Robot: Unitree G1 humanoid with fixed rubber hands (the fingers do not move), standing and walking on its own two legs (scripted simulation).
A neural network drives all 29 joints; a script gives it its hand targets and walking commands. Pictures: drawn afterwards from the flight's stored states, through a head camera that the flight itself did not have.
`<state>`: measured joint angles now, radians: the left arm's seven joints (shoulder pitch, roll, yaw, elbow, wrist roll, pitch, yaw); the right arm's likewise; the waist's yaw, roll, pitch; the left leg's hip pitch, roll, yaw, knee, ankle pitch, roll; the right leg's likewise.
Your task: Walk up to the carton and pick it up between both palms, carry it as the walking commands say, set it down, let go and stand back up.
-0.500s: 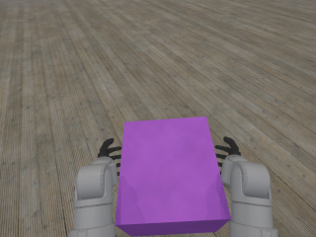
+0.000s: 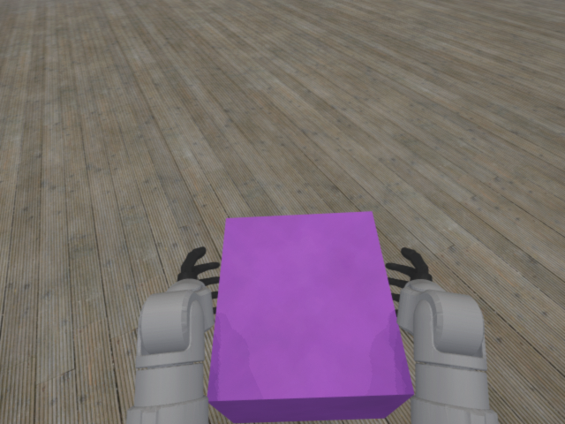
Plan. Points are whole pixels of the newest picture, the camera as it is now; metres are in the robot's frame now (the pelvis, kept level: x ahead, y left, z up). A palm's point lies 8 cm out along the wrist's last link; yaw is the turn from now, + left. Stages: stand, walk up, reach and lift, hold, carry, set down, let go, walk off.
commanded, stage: carry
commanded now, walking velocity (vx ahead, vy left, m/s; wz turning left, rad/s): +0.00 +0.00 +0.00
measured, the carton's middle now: (303, 316) +0.30 -0.01 +0.00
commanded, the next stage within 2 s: hold in 1.84 s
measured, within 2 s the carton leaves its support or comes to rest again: neither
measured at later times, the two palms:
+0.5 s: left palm (196, 267) +0.33 +0.14 +0.08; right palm (408, 267) +0.33 -0.16 +0.08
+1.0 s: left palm (210, 262) +0.34 +0.12 +0.09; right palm (423, 265) +0.33 -0.18 +0.09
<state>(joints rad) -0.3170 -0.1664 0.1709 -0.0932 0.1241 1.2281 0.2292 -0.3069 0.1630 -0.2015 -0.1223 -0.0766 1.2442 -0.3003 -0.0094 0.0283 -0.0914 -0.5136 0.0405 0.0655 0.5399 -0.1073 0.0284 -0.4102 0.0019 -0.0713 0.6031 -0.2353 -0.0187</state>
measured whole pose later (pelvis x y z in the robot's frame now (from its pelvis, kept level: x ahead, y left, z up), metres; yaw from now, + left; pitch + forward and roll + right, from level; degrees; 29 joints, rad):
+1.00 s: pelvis +0.05 -0.02 +0.01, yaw -1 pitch +2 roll +0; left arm -0.30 -0.16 0.18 -0.11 0.13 1.20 0.20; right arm -0.30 0.16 -0.17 -0.15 -0.07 1.24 -0.32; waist -0.01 0.03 -0.09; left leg -0.43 0.06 0.08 0.53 -0.14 0.00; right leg -0.33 0.02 -0.05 0.58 -0.30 -0.04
